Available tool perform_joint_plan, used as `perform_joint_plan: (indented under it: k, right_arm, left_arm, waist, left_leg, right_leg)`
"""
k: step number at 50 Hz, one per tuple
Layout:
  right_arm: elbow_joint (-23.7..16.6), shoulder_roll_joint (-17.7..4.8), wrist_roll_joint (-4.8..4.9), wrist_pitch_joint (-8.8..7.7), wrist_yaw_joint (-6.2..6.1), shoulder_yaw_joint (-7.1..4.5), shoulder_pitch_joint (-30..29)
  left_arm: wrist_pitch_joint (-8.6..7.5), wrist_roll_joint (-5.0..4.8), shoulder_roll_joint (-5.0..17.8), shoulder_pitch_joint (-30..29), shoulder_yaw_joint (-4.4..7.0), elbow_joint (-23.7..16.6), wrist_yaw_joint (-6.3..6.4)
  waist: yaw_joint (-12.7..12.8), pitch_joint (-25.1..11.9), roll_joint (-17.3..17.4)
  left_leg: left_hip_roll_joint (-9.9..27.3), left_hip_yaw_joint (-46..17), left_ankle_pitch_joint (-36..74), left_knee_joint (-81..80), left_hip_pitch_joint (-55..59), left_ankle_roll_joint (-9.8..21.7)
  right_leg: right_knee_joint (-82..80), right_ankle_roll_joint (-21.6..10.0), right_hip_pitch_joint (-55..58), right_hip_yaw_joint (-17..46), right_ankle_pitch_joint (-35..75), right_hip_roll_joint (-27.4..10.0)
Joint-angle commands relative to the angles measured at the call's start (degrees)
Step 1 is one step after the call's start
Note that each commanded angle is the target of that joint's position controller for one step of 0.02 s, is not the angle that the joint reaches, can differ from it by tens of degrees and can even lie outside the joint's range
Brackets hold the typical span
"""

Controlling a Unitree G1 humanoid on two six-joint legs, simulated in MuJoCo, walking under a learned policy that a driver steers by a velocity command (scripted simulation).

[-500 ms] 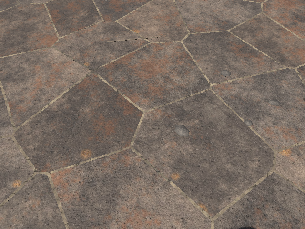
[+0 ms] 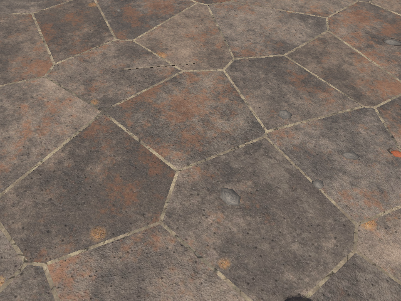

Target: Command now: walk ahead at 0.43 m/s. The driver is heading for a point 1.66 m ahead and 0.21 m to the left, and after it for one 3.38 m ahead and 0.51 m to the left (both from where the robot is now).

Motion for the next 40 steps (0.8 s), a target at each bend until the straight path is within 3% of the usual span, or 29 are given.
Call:
perform_joint_plan:
  k: [1, 6, 8, 9, 10, 11, 12, 13, 14, 15, 16, 17, 18, 20, 22, 24, 27, 29, 32, 34, 35, 36, 37, 38, 39, 40]
  right_arm:
    - [-2.4, -9.59, -0.14, 0.13, -1.06, -1.36, 2.19]
    - [-1.87, -10.74, 1.06, 0.16, -1.37, -2.21, 3.72]
    - [-2.28, -11.69, 1.01, 0.55, -1.37, -2.75, 2.27]
    - [-2.64, -12.52, 0.77, 0.88, -1.36, -3.09, 1.43]
    - [-3.07, -12.66, 0.42, 1.4, -1.33, -3.19, 0.29]
    - [-3.99, -12.33, 0.08, 1.65, -1.19, -2.92, -0.9]
    - [-5.51, -8.71, -0.58, 1.36, -0.82, -1.82, 1.2]
    - [-5.03, -1.12, 0.42, -0.18, -0.19, 0.17, 6.85]
    - [-6.1, -7.28, 2.15, -1.71, 0.03, -1.37, 0.89]
    - [-7.99, -10.06, 3.28, -2.55, -0.01, -2.17, -4.74]
    - [-8.49, -10.24, 2.9, -2.83, -0.6, -2.41, -7.42]
    - [-8.52, -9.97, 2.11, -2.39, -1.0, -3.04, -8.05]
    - [-8.41, -8.66, 1.86, -1.54, -1.02, -3.13, -6.36]
    - [-8.78, -6.81, 1.68, -0.24, -1.13, -3.17, -5.92]
    - [-10.9, -7.7, 1.19, 0.32, -1.29, -3.5, -10.62]
    - [-13.11, -8.31, 0.66, 0.27, -1.2, -3.65, -16.47]
    - [-15.17, -7.21, 0.55, -0.3, -0.45, -3.07, -23.38]
    - [-16.17, -6.37, 0.48, -0.61, 0.14, -2.48, -27.56]
    - [-17.28, -7.15, 0.71, -0.76, 1.1, -2.33, -29.8]
    - [-17.05, -9.46, 0.38, -0.97, 1.53, -2.95, -27.31]
    - [-15.77, -10.91, 0.04, -1.14, 1.5, -3.57, -23.15]
    - [-13.66, -13.11, -0.43, -1.39, 1.29, -4.48, -17.07]
    - [-12.56, -17.36, -1.61, -1.44, 0.99, -5.21, -11.36]
    - [-11.94, -17.07, -1.71, -0.52, 0.96, -4.62, -9.82]
    - [-11.9, -12.66, -0.64, 0.15, 1.37, -3.54, -8.27]
    - [-12.73, -12.13, 0.15, 0.44, 1.42, -3.18, -13.34]
  left_arm:
    - [-0.59, 0.03, -0.7, -11.14, -0.96, -6.13, -0.65]
    - [-0.83, -0.45, 1.27, -17.36, -1.23, -9.18, -1.86]
    - [-1.24, -0.36, 3.16, -15.6, -0.54, -9.41, -2.24]
    - [-1.33, -0.3, 4.71, -12.14, 0.23, -8.73, -2.17]
    - [-1.24, -0.44, 6.77, -4.04, 1.5, -6.42, -1.87]
    - [-0.89, -0.62, 9.26, 6.36, 2.87, -3.33, -1.33]
    - [-0.39, 0.56, 13.75, 16.05, 3.98, -1.34, -0.63]
    - [-0.45, 1.26, 14.14, 17.35, 3.47, -0.55, -1.25]
    - [-0.79, 0.63, 9.02, 12.71, 2.1, -0.7, -1.42]
    - [-1.1, 0.38, 6.53, 7.01, 1.34, -1.71, -1.38]
    - [-1.5, 0.77, 5.26, 2.3, 0.87, -2.62, -1.61]
    - [-1.83, 1.46, 3.56, 0.33, 0.41, -2.74, -1.95]
    - [-1.99, 1.96, 2.23, 0.02, -0.05, -2.13, -2.1]
    - [-2.19, 1.59, 2.54, 1.84, -0.14, -0.69, -1.86]
    - [-2.28, 1.61, 4.6, 3.82, 0.11, 0.33, -1.0]
    - [-1.98, 1.61, 5.87, 6.37, 0.29, 0.97, -0.05]
    - [-1.39, 1.41, 6.52, 8.85, 0.16, 1.32, 0.72]
    - [-0.95, 1.31, 7.0, 11.55, 0.06, 2.26, 1.0]
    - [0.31, 1.02, 7.0, 14.19, -0.07, 3.79, 1.31]
    - [1.07, 1.0, 7.62, 12.85, 0.18, 3.87, 1.58]
    - [1.37, 0.92, 8.06, 11.18, 0.33, 3.53, 1.69]
    - [1.57, 1.1, 7.46, 11.04, 0.13, 3.25, 1.65]
    - [1.31, 2.41, 4.94, 14.39, -0.81, 2.46, 1.51]
    - [1.02, 2.3, -1.91, 24.35, -2.93, 4.92, 0.86]
    - [0.96, 0.94, 2.38, 24.3, -1.98, 6.53, 0.56]
    - [1.31, -0.16, 5.66, 18.4, -1.0, 4.78, 0.69]
  waist:
    - [-0.76, 8.44, 6.61]
    - [-0.21, 10.52, 7.33]
    - [2.3, 8.05, 7.8]
    - [4.53, 4.73, 9.08]
    - [8.8, -0.44, 9.81]
    - [13.55, -6.52, 9.38]
    - [14.18, -15.11, -0.53]
    - [10.19, -23.18, -14.15]
    - [10.62, -15.1, -9.28]
    - [8.89, -6.43, -6.01]
    - [6.7, -3.4, -0.1]
    - [4.77, -1.42, 0.68]
    - [2.9, -1.5, -0.75]
    - [1.81, 0.17, -1.82]
    - [1.97, 2.75, -1.45]
    - [3.34, 4.19, -0.53]
    - [5.16, 5.21, -0.36]
    - [6.69, 5.0, -0.36]
    - [7.11, 3.32, -1.65]
    - [4.83, 1.04, -2.82]
    - [2.29, -1.16, -3.04]
    - [-0.33, -4.77, -1.48]
    - [-0.13, -12.74, 5.0]
    - [3.03, -21.75, 17.54]
    - [1.15, -25.64, 12.09]
    - [1.61, -18.09, 8.87]
  left_leg:
    - [12.27, -7.94, 16.69, -7.44, -2.8, 6.86]
    - [15.06, -5.96, 19.87, -7.53, -0.26, 6.81]
    - [16.04, -4.72, 31.81, -2.97, 3.47, 5.69]
    - [16.17, -4.06, 43.29, 1.84, 4.61, 5.06]
    - [14.83, -2.53, 52.73, 11.12, 3.68, 4.0]
    - [12.48, -1.41, 51.32, 23.71, -3.45, 2.18]
    - [6.73, 0.4, 28.39, 44.11, -20.76, 0.03]
    - [-2.91, -6.2, -16.28, 60.86, -35.01, -1.84]
    - [0.47, -10.48, -15.39, 66.91, -40.8, -0.31]
    - [3.41, -8.24, -10.0, 66.47, -42.84, 0.67]
    - [6.42, -7.3, -4.45, 63.5, -39.54, 0.9]
    - [8.2, -6.81, -1.64, 60.72, -36.35, 0.86]
    - [9.52, -7.16, -0.1, 58.94, -33.04, 0.95]
    - [10.36, -6.22, 0.11, 55.21, -32.05, 0.51]
    - [11.09, -5.47, 3.82, 50.29, -36.06, -0.79]
    - [11.31, -5.03, 10.06, 42.95, -40.76, -2.0]
    - [9.1, -2.91, 19.67, 29.17, -38.72, -2.21]
    - [6.19, -0.29, 23.23, 22.82, -34.15, -2.38]
    - [4.34, -1.02, 23.01, 18.15, -32.14, -1.41]
    - [3.39, -2.03, 19.62, 15.8, -28.99, 0.32]
    - [2.2, -1.43, 20.05, 13.85, -23.88, 1.35]
    - [2.03, -0.86, 27.4, 11.0, -15.52, 2.59]
    - [11.07, -8.42, 52.87, 16.8, 1.09, 6.09]
    - [25.34, -24.52, 64.78, 17.8, 17.95, 17.29]
    - [24.7, -28.96, 54.5, 14.73, 16.01, 18.06]
    - [22.33, -24.32, 43.87, 11.59, 8.06, 15.5]
  right_leg:
    - [-11.87, 1.46, -6.24, -1.67, 6.13, 0.88]
    - [-20.89, -0.47, -2.0, -1.57, 9.02, 2.02]
    - [-22.66, -2.32, 2.4, -1.95, 6.7, 3.34]
    - [-22.15, -3.33, 8.06, -3.08, 5.27, 5.11]
    - [-21.78, -4.74, 18.09, -4.21, 4.48, 7.08]
    - [-21.54, -6.68, 32.99, -2.22, 4.78, 5.63]
    - [-22.55, -11.66, 52.28, 16.29, -3.35, -7.74]
    - [-33.96, -19.15, 61.42, 44.26, -15.03, -18.64]
    - [-38.04, -15.84, 54.99, 42.84, -17.14, -15.56]
    - [-38.83, -13.36, 45.28, 32.62, -11.32, -13.96]
    - [-40.12, -11.95, 36.19, 25.55, -3.36, -12.03]
    - [-41.38, -11.08, 29.7, 19.88, 2.34, -9.81]
    - [-42.98, -10.82, 26.22, 16.35, 3.49, -8.22]
    - [-45.6, -11.63, 22.36, 12.9, 4.79, -7.15]
    - [-47.66, -12.25, 21.03, 10.81, 5.61, -7.06]
    - [-48.36, -12.04, 22.91, 9.68, 7.18, -6.94]
    - [-47.75, -9.78, 23.64, 5.11, 13.03, -4.47]
    - [-45.72, -8.54, 24.01, 2.32, 20.46, -3.28]
    - [-40.33, -7.47, 30.5, 2.44, 25.99, -5.04]
    - [-35.4, -5.93, 34.57, 3.78, 29.46, -6.52]
    - [-30.79, -4.81, 35.36, 3.63, 33.04, -5.83]
    - [-22.67, -3.0, 34.75, 2.43, 33.3, -2.79]
    - [-9.19, -0.67, 25.21, 0.77, 17.04, 0.99]
    - [10.06, 2.98, 9.45, 0.27, -25.22, 8.2]
    - [16.79, 3.34, 7.85, 7.71, -32.94, 7.66]
    - [18.06, 3.46, 4.74, 7.25, -30.26, 5.28]
Velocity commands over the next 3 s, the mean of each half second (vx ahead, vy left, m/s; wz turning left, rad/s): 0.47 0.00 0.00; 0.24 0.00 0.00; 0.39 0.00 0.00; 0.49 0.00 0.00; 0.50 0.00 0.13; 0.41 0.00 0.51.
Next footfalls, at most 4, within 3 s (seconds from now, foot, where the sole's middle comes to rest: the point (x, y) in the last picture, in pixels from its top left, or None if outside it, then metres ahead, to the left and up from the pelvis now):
0.22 right None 0.32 -0.14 -0.78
0.72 left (166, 275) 0.61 0.08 -0.78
1.12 right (229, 291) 0.55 -0.14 -0.78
1.56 left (150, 222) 0.83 0.14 -0.78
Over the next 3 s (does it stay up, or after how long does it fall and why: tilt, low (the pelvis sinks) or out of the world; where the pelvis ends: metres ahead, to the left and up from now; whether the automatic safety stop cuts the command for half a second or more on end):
stays up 1.45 0.08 0.00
